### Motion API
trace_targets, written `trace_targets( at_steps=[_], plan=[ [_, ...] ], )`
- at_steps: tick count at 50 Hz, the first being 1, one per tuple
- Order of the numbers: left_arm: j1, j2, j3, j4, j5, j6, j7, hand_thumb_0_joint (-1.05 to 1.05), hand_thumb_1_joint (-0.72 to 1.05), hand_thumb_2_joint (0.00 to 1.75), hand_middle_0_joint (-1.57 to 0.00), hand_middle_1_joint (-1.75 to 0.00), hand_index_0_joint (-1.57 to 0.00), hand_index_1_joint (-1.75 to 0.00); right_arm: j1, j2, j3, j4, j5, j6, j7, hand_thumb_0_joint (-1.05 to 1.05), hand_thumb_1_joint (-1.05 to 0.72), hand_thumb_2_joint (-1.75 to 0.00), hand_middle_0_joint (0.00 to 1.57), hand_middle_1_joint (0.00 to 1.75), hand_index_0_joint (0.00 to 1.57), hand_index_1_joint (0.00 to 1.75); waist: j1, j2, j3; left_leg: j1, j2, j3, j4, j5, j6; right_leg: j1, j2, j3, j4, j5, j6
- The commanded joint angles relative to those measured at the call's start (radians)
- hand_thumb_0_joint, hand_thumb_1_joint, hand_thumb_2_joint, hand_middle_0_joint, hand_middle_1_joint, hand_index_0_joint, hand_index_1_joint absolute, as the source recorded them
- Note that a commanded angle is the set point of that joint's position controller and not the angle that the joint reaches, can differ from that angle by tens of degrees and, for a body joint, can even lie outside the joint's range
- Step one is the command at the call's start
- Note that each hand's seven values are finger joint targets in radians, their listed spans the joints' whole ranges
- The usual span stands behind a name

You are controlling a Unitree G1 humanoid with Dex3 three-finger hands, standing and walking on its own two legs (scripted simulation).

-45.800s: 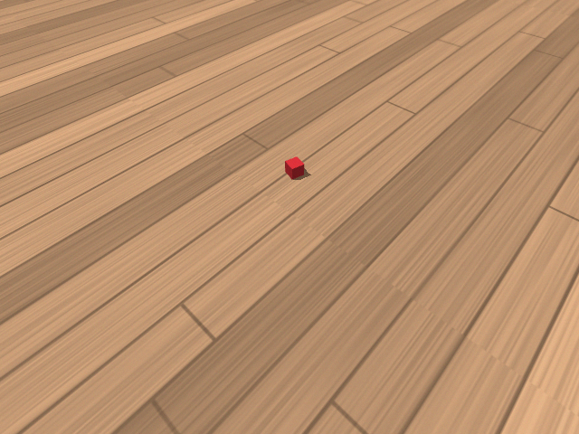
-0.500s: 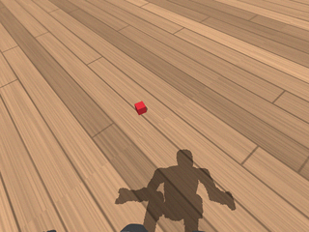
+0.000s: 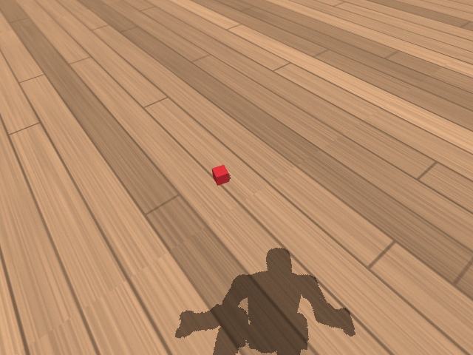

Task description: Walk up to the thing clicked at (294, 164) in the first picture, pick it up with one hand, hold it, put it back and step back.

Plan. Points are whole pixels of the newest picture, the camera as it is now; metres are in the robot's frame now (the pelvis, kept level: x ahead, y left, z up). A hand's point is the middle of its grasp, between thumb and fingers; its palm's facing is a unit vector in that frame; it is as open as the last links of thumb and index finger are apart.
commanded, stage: step back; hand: left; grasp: from above
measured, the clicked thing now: (220, 175) +1.12 +0.16 -0.73
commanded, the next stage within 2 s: stand in 0.46 s
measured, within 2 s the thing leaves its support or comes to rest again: neither
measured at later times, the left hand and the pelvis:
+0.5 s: hand (103, 350) +0.16 +0.28 -0.14, palm faces -0.02 -0.93 -0.36, open 7.4 cm; pelvis +0.04 +0.02 +0.01, yaw -2 degrees
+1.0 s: hand out of the picture +0.10 +0.27 -0.14, palm faces -0.05 -0.94 -0.34, open 7.4 cm; pelvis +0.03 +0.02 +0.02, yaw -1 degrees
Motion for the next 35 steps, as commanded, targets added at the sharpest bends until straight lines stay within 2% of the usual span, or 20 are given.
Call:
trace_targets(
  at_steps=[1,2,3,4,5,6,7,8,9,10,11,13,16,22,23,25,28,32,35],
  plan=[
    [-0.122,0.289,0.057,-0.092,-0.008,-0.008,0.016,0.00,0.90,0.90,-0.20,-0.30,-0.20,-0.30,0.027,-0.137,-0.044,-0.029,-0.008,-0.026,-0.004,0.00,-0.90,-0.90,0.20,0.30,0.20,0.30,-0.044,-0.161,-0.038,0.147,-0.004,0.081,-0.248,0.139,-0.003,-0.121,-0.202,0.204,-0.179,-0.129,-0.114],
    [-0.127,0.262,0.044,-0.098,-0.011,-0.003,0.014,0.00,0.90,0.90,-0.20,-0.30,-0.20,-0.30,0.027,-0.141,-0.048,-0.022,-0.013,-0.029,-0.011,0.00,-0.90,-0.90,0.20,0.30,0.20,0.30,-0.054,-0.143,-0.055,0.198,-0.016,0.082,-0.311,0.183,0.004,-0.129,-0.174,0.170,-0.120,-0.067,-0.092],
    [-0.119,0.231,0.032,-0.097,-0.014,0.001,0.012,0.00,0.90,0.90,-0.20,-0.30,-0.20,-0.30,0.034,-0.157,-0.051,-0.018,-0.018,-0.033,-0.018,0.00,-0.90,-0.90,0.20,0.30,0.20,0.30,-0.063,-0.094,-0.075,0.248,0.022,0.021,-0.352,0.214,0.014,-0.162,-0.149,0.144,-0.064,-0.032,-0.065],
    [-0.104,0.183,0.016,-0.101,-0.023,0.004,0.010,0.00,0.90,0.90,-0.20,-0.30,-0.20,-0.30,0.012,-0.195,-0.055,-0.028,-0.026,-0.042,-0.024,0.00,-0.90,-0.90,0.20,0.30,0.20,0.30,-0.054,0.012,-0.100,0.255,0.167,-0.181,-0.438,0.162,0.054,-0.192,-0.091,0.104,0.029,-0.008,-0.027],
    [-0.085,0.185,0.016,-0.077,-0.038,0.013,0.012,0.00,0.90,0.90,-0.20,-0.30,-0.20,-0.30,-0.064,-0.242,-0.052,-0.048,-0.016,-0.046,-0.024,0.00,-0.90,-0.90,0.20,0.30,0.20,0.30,-0.022,0.085,-0.090,0.144,0.276,-0.317,-0.500,0.017,0.134,-0.138,-0.013,0.034,0.089,-0.160,0.005],
    [-0.073,0.224,0.030,-0.048,-0.034,0.014,0.014,0.00,0.90,0.90,-0.20,-0.30,-0.20,-0.30,-0.103,-0.246,-0.048,-0.049,-0.006,-0.043,-0.020,0.00,-0.90,-0.90,0.20,0.30,0.20,0.30,-0.011,0.048,-0.061,0.029,0.286,-0.287,-0.483,0.007,0.172,-0.015,-0.024,0.050,0.105,-0.202,0.005],
    [-0.064,0.217,0.023,-0.039,-0.031,0.008,0.015,0.00,0.90,0.90,-0.20,-0.30,-0.20,-0.30,-0.129,-0.225,-0.036,-0.047,-0.006,-0.041,-0.019,0.00,-0.90,-0.90,0.20,0.30,0.20,0.30,0.005,0.032,-0.052,0.024,0.249,-0.214,-0.451,0.082,0.145,0.021,-0.025,0.051,0.022,-0.154,-0.001],
    [-0.062,0.212,0.020,-0.029,-0.027,0.001,0.017,0.00,0.90,0.90,-0.20,-0.30,-0.20,-0.30,-0.149,-0.201,-0.027,-0.042,-0.004,-0.039,-0.019,0.00,-0.90,-0.90,0.20,0.30,0.20,0.30,0.011,0.032,-0.062,0.034,0.200,-0.142,-0.405,0.207,0.099,0.065,-0.043,0.070,-0.059,-0.030,-0.010],
    [-0.069,0.231,0.024,-0.023,-0.029,-0.006,0.018,0.00,0.90,0.90,-0.20,-0.30,-0.20,-0.30,-0.144,-0.189,-0.022,-0.035,-0.001,-0.040,-0.021,0.00,-0.90,-0.90,0.20,0.30,0.20,0.30,0.002,0.041,-0.080,0.046,0.154,-0.085,-0.367,0.323,0.063,0.103,-0.065,0.103,-0.077,0.115,-0.013],
    [-0.063,0.246,0.029,-0.014,-0.033,-0.008,0.022,0.00,0.90,0.90,-0.20,-0.30,-0.20,-0.30,-0.138,-0.179,-0.016,-0.028,0.003,-0.041,-0.023,0.00,-0.90,-0.90,0.20,0.30,0.20,0.30,-0.002,0.055,-0.095,0.047,0.132,-0.055,-0.338,0.393,0.045,0.131,-0.081,0.120,-0.078,0.196,-0.016],
    [-0.089,0.259,0.028,-0.013,-0.033,-0.008,0.021,0.00,0.90,0.90,-0.20,-0.30,-0.20,-0.30,-0.122,-0.174,-0.016,-0.018,0.007,-0.041,-0.025,0.00,-0.90,-0.90,0.20,0.30,0.20,0.30,-0.021,0.040,-0.098,0.068,0.110,-0.040,-0.342,0.406,0.033,0.126,-0.096,0.136,-0.069,0.248,-0.021],
    [-0.112,0.247,0.022,-0.010,-0.038,-0.005,0.025,0.00,0.90,0.90,-0.20,-0.30,-0.20,-0.30,-0.119,-0.175,-0.015,-0.001,0.007,-0.040,-0.027,0.00,-0.90,-0.90,0.20,0.30,0.20,0.30,-0.023,0.043,-0.112,0.134,0.121,-0.033,-0.342,0.534,0.037,0.115,-0.096,0.120,-0.059,0.304,-0.015],
    [-0.123,0.245,0.019,0.003,-0.033,-0.003,0.030,0.00,0.90,0.90,-0.20,-0.30,-0.20,-0.30,-0.130,-0.171,-0.018,0.011,0.015,-0.037,-0.030,0.00,-0.90,-0.90,0.20,0.30,0.20,0.30,-0.023,-0.006,-0.163,0.193,0.127,-0.014,-0.316,0.620,0.047,0.139,-0.100,0.113,-0.070,0.355,-0.017],
    [-0.166,0.242,0.017,0.015,-0.027,0.001,0.032,0.00,0.90,0.90,-0.20,-0.30,-0.20,-0.30,-0.176,-0.153,-0.018,0.026,0.012,-0.029,-0.030,0.00,-0.90,-0.90,0.20,0.30,0.20,0.30,-0.029,-0.046,-0.138,0.170,0.119,0.006,-0.350,0.485,0.038,0.149,-0.111,0.126,-0.108,0.332,-0.016],
    [-0.171,0.206,-0.003,0.036,-0.038,0.003,0.027,0.00,0.90,0.90,-0.20,-0.30,-0.20,-0.30,-0.161,-0.165,-0.006,0.033,0.018,-0.035,-0.027,0.00,-0.90,-0.90,0.20,0.30,0.20,0.30,-0.035,-0.042,-0.140,0.202,0.134,-0.039,-0.394,0.586,0.040,0.159,-0.112,0.121,-0.125,0.377,0.003],
    [-0.172,0.211,-0.004,0.040,-0.039,0.005,0.028,0.00,0.90,0.90,-0.20,-0.30,-0.20,-0.30,-0.175,-0.168,-0.007,0.040,0.019,-0.040,-0.026,0.00,-0.90,-0.90,0.20,0.30,0.20,0.30,-0.032,-0.037,-0.146,0.256,0.137,-0.031,-0.397,0.670,0.034,0.154,-0.108,0.113,-0.146,0.399,0.013],
    [-0.196,0.219,-0.006,0.052,-0.036,0.007,0.028,0.00,0.90,0.90,-0.20,-0.30,-0.20,-0.30,-0.189,-0.157,-0.001,0.045,0.021,-0.041,-0.023,0.00,-0.90,-0.90,0.20,0.30,0.20,0.30,-0.035,-0.034,-0.139,0.265,0.134,-0.026,-0.427,0.621,0.025,0.170,-0.114,0.110,-0.181,0.353,0.016],
    [-0.209,0.214,-0.008,0.066,-0.032,0.008,0.022,0.00,0.90,0.90,-0.20,-0.30,-0.20,-0.30,-0.209,-0.160,0.002,0.053,0.019,-0.038,-0.021,0.00,-0.90,-0.90,0.20,0.30,0.20,0.30,-0.034,-0.018,-0.107,0.249,0.129,-0.025,-0.480,0.464,0.017,0.161,-0.114,0.117,-0.239,0.239,0.020],
    [-0.209,0.221,-0.008,0.076,-0.029,0.005,0.020,0.00,0.90,0.90,-0.20,-0.30,-0.20,-0.30,-0.213,-0.159,0.002,0.059,0.018,-0.038,-0.019,0.00,-0.90,-0.90,0.20,0.30,0.20,0.30,-0.033,-0.023,-0.109,0.250,0.128,-0.021,-0.496,0.435,0.016,0.163,-0.118,0.121,-0.259,0.221,0.019]
  ],
)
